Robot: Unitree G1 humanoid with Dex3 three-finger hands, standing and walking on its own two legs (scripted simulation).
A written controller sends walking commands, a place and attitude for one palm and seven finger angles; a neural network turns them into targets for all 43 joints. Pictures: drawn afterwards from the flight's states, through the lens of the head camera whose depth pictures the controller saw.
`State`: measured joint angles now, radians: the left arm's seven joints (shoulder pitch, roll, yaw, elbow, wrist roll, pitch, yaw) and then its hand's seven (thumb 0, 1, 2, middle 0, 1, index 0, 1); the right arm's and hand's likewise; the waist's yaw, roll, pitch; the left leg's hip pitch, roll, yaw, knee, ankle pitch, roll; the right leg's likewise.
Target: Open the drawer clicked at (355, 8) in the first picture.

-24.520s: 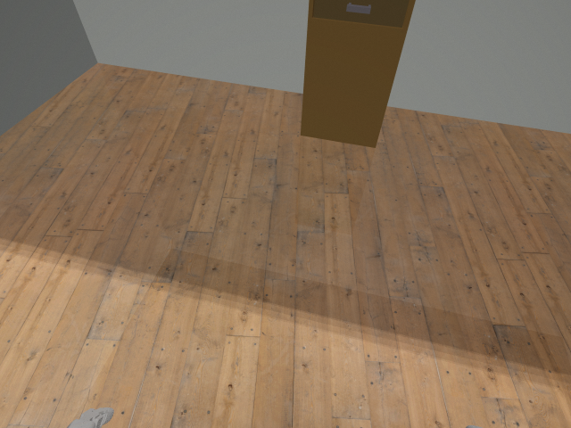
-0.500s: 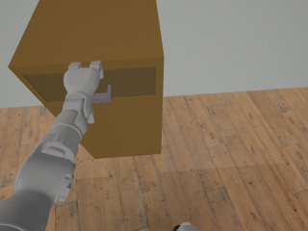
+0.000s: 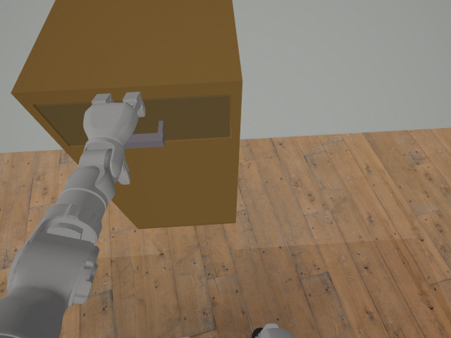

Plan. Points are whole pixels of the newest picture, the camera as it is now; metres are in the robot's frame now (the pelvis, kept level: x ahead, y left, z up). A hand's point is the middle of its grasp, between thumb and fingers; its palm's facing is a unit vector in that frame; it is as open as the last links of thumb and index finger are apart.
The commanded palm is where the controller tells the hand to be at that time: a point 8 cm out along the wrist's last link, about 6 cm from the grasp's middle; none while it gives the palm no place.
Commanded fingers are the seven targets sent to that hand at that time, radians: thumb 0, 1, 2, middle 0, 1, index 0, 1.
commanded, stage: lower the fingers behind the handle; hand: left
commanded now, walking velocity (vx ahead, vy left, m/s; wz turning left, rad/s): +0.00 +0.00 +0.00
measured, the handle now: (141, 133) +0.54 +0.17 -0.02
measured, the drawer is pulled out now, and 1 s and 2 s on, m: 0.00 0.00 0.00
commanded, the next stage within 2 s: lift the fingers back up to retry in 1.62 s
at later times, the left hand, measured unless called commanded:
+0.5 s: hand (123, 149) +0.48 +0.19 +0.00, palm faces -0.05 +0.00 -1.00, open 13.9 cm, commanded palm +0.46 +0.19 +0.05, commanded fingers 0.00 -0.50 0.30 -0.30 -1.20 -0.30 -1.20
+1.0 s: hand (132, 149) +0.48 +0.18 -0.01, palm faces -0.05 +0.04 -1.00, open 13.9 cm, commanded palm +0.46 +0.18 +0.02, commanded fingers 0.00 -0.50 0.30 -0.30 -1.20 -0.30 -1.20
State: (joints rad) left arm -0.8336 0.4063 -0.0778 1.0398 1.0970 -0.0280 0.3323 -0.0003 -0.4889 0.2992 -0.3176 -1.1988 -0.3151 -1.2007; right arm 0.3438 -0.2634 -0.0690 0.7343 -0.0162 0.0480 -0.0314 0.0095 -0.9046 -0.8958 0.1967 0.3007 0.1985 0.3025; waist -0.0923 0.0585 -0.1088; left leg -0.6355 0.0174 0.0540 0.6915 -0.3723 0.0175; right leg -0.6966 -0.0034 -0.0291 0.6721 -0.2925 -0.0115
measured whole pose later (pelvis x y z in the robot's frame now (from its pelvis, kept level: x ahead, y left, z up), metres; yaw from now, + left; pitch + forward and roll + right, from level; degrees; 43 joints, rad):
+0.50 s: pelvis +0.00 +0.01 -0.01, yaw +0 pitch +20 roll -1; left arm -0.80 0.38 -0.07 1.05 1.12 -0.01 0.39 0.00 -0.49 0.30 -0.32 -1.20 -0.31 -1.20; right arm 0.32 -0.25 -0.08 0.73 -0.03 0.05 -0.01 0.01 -0.90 -0.90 0.20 0.30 0.20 0.30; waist -0.09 0.06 -0.13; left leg -0.71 0.02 0.05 0.76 -0.41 0.03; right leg -0.76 -0.01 -0.03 0.73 -0.32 0.00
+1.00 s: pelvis -0.02 +0.00 -0.02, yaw +0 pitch +23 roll +0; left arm -0.92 0.39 -0.10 1.16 1.12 0.05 0.41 0.00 -0.49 0.30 -0.33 -1.29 -0.31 -1.20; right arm 0.33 -0.25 -0.05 0.74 -0.03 0.04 -0.01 0.01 -0.90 -0.90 0.20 0.30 0.20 0.30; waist -0.12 0.06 -0.14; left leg -0.84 0.02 0.05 0.87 -0.43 0.02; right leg -0.89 -0.01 -0.03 0.84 -0.34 -0.01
